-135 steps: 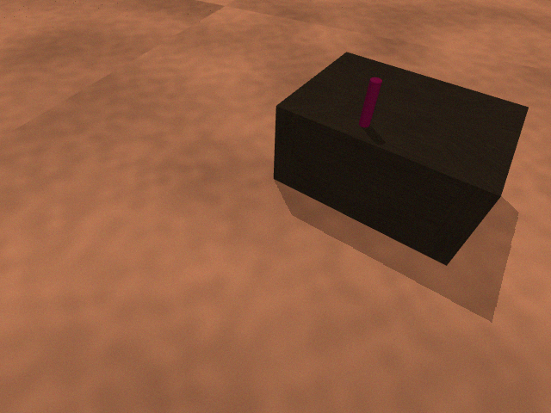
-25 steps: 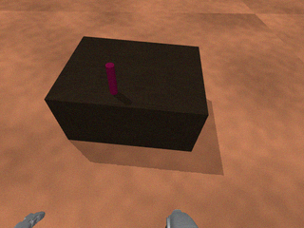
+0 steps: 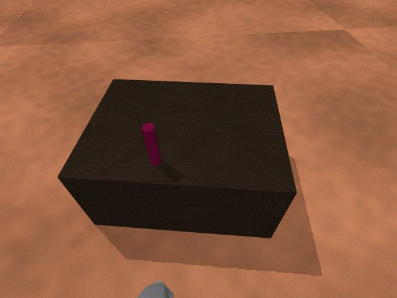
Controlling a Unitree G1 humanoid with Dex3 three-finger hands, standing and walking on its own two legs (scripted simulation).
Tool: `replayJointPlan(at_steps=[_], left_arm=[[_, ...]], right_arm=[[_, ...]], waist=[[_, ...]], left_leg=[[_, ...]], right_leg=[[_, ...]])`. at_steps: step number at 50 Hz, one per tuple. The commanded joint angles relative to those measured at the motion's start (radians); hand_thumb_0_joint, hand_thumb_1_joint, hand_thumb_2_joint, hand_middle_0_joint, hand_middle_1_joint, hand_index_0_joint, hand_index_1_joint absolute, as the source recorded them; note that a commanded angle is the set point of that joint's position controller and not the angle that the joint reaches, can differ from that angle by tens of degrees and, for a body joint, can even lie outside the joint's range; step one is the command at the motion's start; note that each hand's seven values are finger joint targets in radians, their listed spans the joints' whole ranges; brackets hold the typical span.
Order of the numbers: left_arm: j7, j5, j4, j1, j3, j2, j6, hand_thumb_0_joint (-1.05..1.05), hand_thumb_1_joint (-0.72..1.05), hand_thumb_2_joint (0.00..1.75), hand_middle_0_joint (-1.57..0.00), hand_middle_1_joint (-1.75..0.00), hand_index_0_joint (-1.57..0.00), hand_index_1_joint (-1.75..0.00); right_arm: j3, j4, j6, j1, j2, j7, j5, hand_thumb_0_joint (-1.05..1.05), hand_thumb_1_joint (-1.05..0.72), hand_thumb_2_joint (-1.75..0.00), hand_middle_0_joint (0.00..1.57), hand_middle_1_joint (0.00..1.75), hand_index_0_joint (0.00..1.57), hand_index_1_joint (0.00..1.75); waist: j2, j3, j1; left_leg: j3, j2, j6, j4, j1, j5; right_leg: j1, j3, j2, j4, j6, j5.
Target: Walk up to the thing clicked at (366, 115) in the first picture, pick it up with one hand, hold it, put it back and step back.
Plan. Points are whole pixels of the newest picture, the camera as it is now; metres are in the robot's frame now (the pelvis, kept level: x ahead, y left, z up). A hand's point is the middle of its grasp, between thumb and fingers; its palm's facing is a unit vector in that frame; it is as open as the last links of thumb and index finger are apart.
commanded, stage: walk up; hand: left
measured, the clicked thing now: (152, 145) +0.67 +0.23 -0.22
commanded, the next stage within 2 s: stand in 1.88 s
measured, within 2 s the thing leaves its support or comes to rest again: neither
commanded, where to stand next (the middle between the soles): +0.24 +0.04 m, yaw -2 degrees
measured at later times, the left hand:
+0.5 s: hand (78, 246) +0.25 +0.32 -0.14, palm faces -0.14 -0.91 -0.39, open 7.4 cm
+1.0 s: hand (96, 226) +0.31 +0.30 -0.15, palm faces -0.05 -0.95 -0.31, open 7.4 cm
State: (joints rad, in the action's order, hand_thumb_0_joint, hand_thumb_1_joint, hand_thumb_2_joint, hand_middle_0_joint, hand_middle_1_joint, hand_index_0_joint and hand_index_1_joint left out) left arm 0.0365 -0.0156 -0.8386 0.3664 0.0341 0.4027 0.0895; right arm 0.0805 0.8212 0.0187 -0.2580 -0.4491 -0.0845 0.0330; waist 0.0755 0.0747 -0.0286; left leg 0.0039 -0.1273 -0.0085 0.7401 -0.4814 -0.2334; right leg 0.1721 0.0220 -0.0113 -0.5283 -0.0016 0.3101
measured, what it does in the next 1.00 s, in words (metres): walks ahead: left foot, then right foot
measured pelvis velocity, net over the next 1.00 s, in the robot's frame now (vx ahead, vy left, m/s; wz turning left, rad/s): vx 0.17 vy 0.06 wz -0.06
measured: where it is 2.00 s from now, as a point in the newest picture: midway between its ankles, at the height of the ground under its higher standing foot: outside the picture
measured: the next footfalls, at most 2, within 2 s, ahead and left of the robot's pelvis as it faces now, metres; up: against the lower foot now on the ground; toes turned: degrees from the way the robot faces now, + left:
left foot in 0.06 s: +0.16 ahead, +0.16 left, +0.00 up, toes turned +5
right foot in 0.54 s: +0.28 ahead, -0.06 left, +0.00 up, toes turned -5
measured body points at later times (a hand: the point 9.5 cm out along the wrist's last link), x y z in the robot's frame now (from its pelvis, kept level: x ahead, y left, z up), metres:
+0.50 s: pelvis +0.15 +0.06 +0.00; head +0.18 +0.05 +0.45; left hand +0.26 +0.37 -0.11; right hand +0.14 -0.25 -0.12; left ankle +0.12 +0.16 -0.73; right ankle +0.24 -0.06 -0.72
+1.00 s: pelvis +0.17 +0.06 +0.00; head +0.19 +0.07 +0.45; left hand +0.31 +0.35 -0.13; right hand +0.21 -0.27 -0.12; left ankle +0.18 +0.20 -0.73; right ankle +0.24 -0.05 -0.73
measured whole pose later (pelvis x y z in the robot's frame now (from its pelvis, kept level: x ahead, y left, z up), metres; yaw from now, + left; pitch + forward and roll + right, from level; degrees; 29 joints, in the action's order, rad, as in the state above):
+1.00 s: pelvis +0.17 +0.06 +0.00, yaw -3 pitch -3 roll +1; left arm 0.03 -0.01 -0.99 0.07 0.04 0.37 -0.03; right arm 0.01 1.04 0.03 -0.21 -0.38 0.00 0.03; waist -0.05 0.07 0.00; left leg 0.00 -0.02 -0.03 0.56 -0.22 -0.30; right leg 0.33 -0.04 0.01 -0.55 -0.02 0.16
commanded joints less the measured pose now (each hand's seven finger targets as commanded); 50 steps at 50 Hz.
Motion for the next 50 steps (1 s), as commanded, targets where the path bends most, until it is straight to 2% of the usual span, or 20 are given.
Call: replayJointPlan(at_steps=[1, 3, 4, 5, 6, 7, 10, 16, 21, 24, 26, 27, 28, 29, 30, 33, 40, 42, 44, 50], left_arm=[[-0.023, 0.003, 0.085, -0.095, 0.099, 0.305, 0.021, 0.00, 0.90, 0.90, -0.20, -0.30, -0.20, -0.30], [-0.026, -0.010, 0.088, -0.062, 0.071, 0.227, 0.016, 0.00, 0.90, 0.90, -0.20, -0.30, -0.20, -0.30], [-0.025, 0.005, 0.080, 0.008, 0.045, 0.140, 0.015, 0.00, 0.90, 0.90, -0.20, -0.30, -0.20, -0.30], [-0.033, 0.016, 0.070, 0.052, 0.041, 0.141, 0.007, 0.00, 0.90, 0.90, -0.20, -0.30, -0.20, -0.30], [-0.047, 0.008, 0.050, 0.035, 0.063, 0.243, 0.000, 0.00, 0.90, 0.90, -0.20, -0.30, -0.20, -0.30], [-0.049, 0.007, 0.043, -0.005, 0.064, 0.278, 0.002, 0.00, 0.90, 0.90, -0.20, -0.30, -0.20, -0.30], [-0.026, 0.026, -0.010, 0.060, 0.069, 0.248, -0.003, 0.00, 0.90, 0.90, -0.20, -0.30, -0.20, -0.30], [-0.011, 0.013, 0.008, -0.025, 0.058, 0.193, -0.030, 0.00, 0.90, 0.90, -0.20, -0.30, -0.20, -0.30], [-0.028, 0.009, 0.024, -0.114, 0.041, 0.135, -0.041, 0.00, 0.90, 0.90, -0.20, -0.30, -0.20, -0.30], [-0.036, 0.008, 0.000, -0.127, 0.041, 0.122, -0.039, 0.00, 0.90, 0.90, -0.20, -0.30, -0.20, -0.30], [-0.044, 0.003, -0.028, -0.083, 0.050, 0.150, -0.032, 0.00, 0.90, 0.90, -0.20, -0.30, -0.20, -0.30], [-0.049, -0.002, -0.033, -0.073, 0.066, 0.211, -0.026, 0.00, 0.90, 0.90, -0.20, -0.30, -0.20, -0.30], [-0.053, 0.000, -0.022, -0.078, 0.075, 0.241, -0.024, 0.00, 0.90, 0.90, -0.20, -0.30, -0.20, -0.30], [-0.055, 0.011, -0.011, -0.143, 0.061, 0.234, -0.030, 0.00, 0.90, 0.90, -0.20, -0.30, -0.20, -0.30], [-0.057, 0.005, -0.010, -0.172, 0.060, 0.233, -0.038, 0.00, 0.90, 0.90, -0.20, -0.30, -0.20, -0.30], [-0.059, 0.003, -0.017, -0.240, 0.039, 0.180, -0.048, 0.00, 0.90, 0.90, -0.20, -0.30, -0.20, -0.30], [-0.043, 0.002, -0.021, -0.349, 0.058, 0.186, -0.090, 0.00, 0.90, 0.90, -0.20, -0.30, -0.20, -0.30], [-0.036, 0.011, -0.026, -0.351, 0.048, 0.150, -0.102, 0.00, 0.90, 0.90, -0.20, -0.30, -0.20, -0.30], [-0.029, 0.015, -0.065, -0.335, 0.055, 0.151, -0.110, 0.00, 0.90, 0.90, -0.20, -0.30, -0.20, -0.30], [-0.015, 0.008, -0.111, -0.338, 0.056, 0.154, -0.094, 0.00, 0.90, 0.90, -0.20, -0.30, -0.20, -0.30]], right_arm=[[0.065, -0.052, 0.042, -0.051, -0.151, 0.005, 0.000, 0.00, -0.90, -0.90, 0.20, 0.30, 0.20, 0.30], [0.089, 0.006, 0.055, -0.230, -0.205, 0.023, 0.005, 0.00, -0.90, -0.90, 0.20, 0.30, 0.20, 0.30], [0.107, 0.011, 0.062, -0.270, -0.275, 0.034, 0.015, 0.00, -0.90, -0.90, 0.20, 0.30, 0.20, 0.30], [0.103, -0.032, 0.067, -0.201, -0.301, 0.039, 0.003, 0.00, -0.90, -0.90, 0.20, 0.30, 0.20, 0.30], [0.109, -0.047, 0.062, -0.145, -0.329, 0.036, -0.024, 0.00, -0.90, -0.90, 0.20, 0.30, 0.20, 0.30], [0.100, -0.051, 0.056, -0.113, -0.298, 0.038, -0.024, 0.00, -0.90, -0.90, 0.20, 0.30, 0.20, 0.30], [0.057, -0.061, 0.072, -0.058, -0.202, 0.049, -0.026, 0.00, -0.90, -0.90, 0.20, 0.30, 0.20, 0.30], [0.050, -0.056, 0.074, -0.103, -0.190, 0.061, -0.024, 0.00, -0.90, -0.90, 0.20, 0.30, 0.20, 0.30], [0.033, -0.048, 0.057, -0.105, -0.167, 0.085, -0.025, 0.00, -0.90, -0.90, 0.20, 0.30, 0.20, 0.30], [0.030, -0.041, 0.037, -0.068, -0.173, 0.091, -0.037, 0.00, -0.90, -0.90, 0.20, 0.30, 0.20, 0.30], [0.009, -0.034, 0.029, -0.057, -0.139, 0.092, -0.050, 0.00, -0.90, -0.90, 0.20, 0.30, 0.20, 0.30], [-0.007, -0.033, 0.032, -0.076, -0.096, 0.091, -0.055, 0.00, -0.90, -0.90, 0.20, 0.30, 0.20, 0.30], [-0.028, -0.023, 0.029, -0.129, -0.045, 0.093, -0.059, 0.00, -0.90, -0.90, 0.20, 0.30, 0.20, 0.30], [-0.015, 0.001, 0.009, -0.112, -0.098, 0.103, -0.052, 0.00, -0.90, -0.90, 0.20, 0.30, 0.20, 0.30], [-0.010, 0.023, 0.004, -0.089, -0.118, 0.111, -0.045, 0.00, -0.90, -0.90, 0.20, 0.30, 0.20, 0.30], [-0.019, 0.081, -0.001, -0.078, -0.117, 0.100, -0.051, 0.00, -0.90, -0.90, 0.20, 0.30, 0.20, 0.30], [-0.020, 0.164, 0.022, -0.074, -0.111, 0.113, -0.024, 0.00, -0.90, -0.90, 0.20, 0.30, 0.20, 0.30], [-0.008, 0.158, 0.031, -0.026, -0.153, 0.116, -0.005, 0.00, -0.90, -0.90, 0.20, 0.30, 0.20, 0.30], [-0.003, 0.136, 0.038, 0.113, -0.213, 0.111, -0.010, 0.00, -0.90, -0.90, 0.20, 0.30, 0.20, 0.30], [-0.025, 0.153, 0.045, 0.134, -0.160, 0.106, -0.016, 0.00, -0.90, -0.90, 0.20, 0.30, 0.20, 0.30]], waist=[[-0.223, -0.020, 0.066], [-0.038, -0.112, 0.155], [0.223, -0.117, 0.162], [0.226, -0.067, 0.111], [0.159, -0.028, 0.099], [0.088, 0.021, 0.082], [0.077, 0.041, 0.034], [0.079, 0.034, 0.050], [0.036, -0.008, 0.044], [0.009, -0.064, 0.036], [-0.062, -0.119, -0.002], [-0.171, -0.170, -0.006], [-0.308, -0.229, -0.005], [-0.260, -0.208, -0.003], [-0.256, -0.174, -0.004], [-0.247, -0.136, 0.034], [-0.236, -0.138, 0.052], [-0.143, -0.103, 0.041], [-0.016, -0.018, -0.003], [0.026, -0.089, 0.001]], left_leg=[[0.058, 0.035, 0.015, -0.130, 0.299, 0.002], [0.006, 0.054, 0.050, -0.188, 0.540, -0.099], [-0.241, -0.104, 0.099, -0.374, 0.577, -0.361], [-0.583, -0.281, 0.153, -0.538, 0.526, -0.471], [-0.657, -0.341, 0.220, -0.551, 0.434, -0.532], [-0.581, -0.324, 0.237, -0.545, 0.340, -0.466], [-0.205, -0.146, 0.132, -0.508, 0.301, -0.111], [-0.082, -0.127, 0.172, -0.505, 0.342, 0.127], [0.013, -0.129, 0.146, -0.345, 0.344, 0.710], [0.016, -0.106, 0.159, -0.235, 0.351, 0.577], [0.042, -0.046, 0.106, -0.086, 0.316, 0.460], [0.058, -0.007, 0.067, 0.008, 0.223, 0.292], [0.061, 0.074, 0.032, 0.133, 0.138, -0.116], [0.003, 0.113, 0.035, 0.150, 0.131, -0.404], [-0.021, 0.086, 0.035, 0.124, 0.146, -0.459], [-0.027, 0.098, 0.026, 0.075, 0.142, -0.354], [0.034, 0.118, 0.002, -0.236, 0.299, 0.023], [-0.097, 0.030, 0.033, -0.311, 0.300, 0.039], [-0.281, -0.107, 0.124, -0.435, 0.082, -0.185], [-0.139, -0.007, 0.057, -0.351, 0.135, -0.011]], right_leg=[[0.282, 0.177, 0.205, 0.150, -0.179, 0.134], [0.367, 0.122, 0.136, -0.180, -0.119, 0.021], [0.470, 0.014, -0.012, -0.491, -0.076, 0.049], [0.588, 0.026, -0.081, -0.617, -0.042, 0.178], [0.564, 0.087, 0.000, -0.678, -0.055, 0.205], [0.545, 0.097, 0.029, -0.699, -0.056, 0.162], [0.434, 0.089, 0.059, -0.570, -0.042, 0.013], [0.405, 0.030, 0.063, -0.376, 0.003, -0.079], [0.255, -0.045, 0.055, -0.199, -0.020, -0.135], [0.138, -0.059, 0.028, -0.042, -0.038, -0.184], [-0.022, -0.037, 0.024, 0.085, -0.067, -0.316], [-0.135, 0.082, 0.126, 0.072, -0.105, -0.515], [-0.199, 0.341, 0.320, 0.119, -0.186, -0.587], [-0.129, 0.426, 0.377, 0.115, -0.293, -0.532], [-0.058, 0.432, 0.378, 0.126, -0.300, -0.426], [-0.003, 0.256, 0.252, 0.155, -0.192, -0.291], [0.119, 0.128, 0.199, 0.106, -0.133, -0.120], [0.203, 0.111, 0.167, 0.085, -0.083, 0.009], [0.102, 0.037, 0.063, -0.009, -0.028, 0.110], [-0.016, 0.060, 0.104, 0.072, -0.060, -0.129]])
